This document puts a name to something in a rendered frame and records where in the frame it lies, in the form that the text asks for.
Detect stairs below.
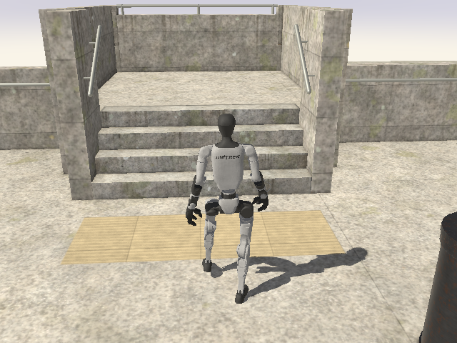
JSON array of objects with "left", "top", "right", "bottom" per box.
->
[{"left": 91, "top": 109, "right": 312, "bottom": 199}]

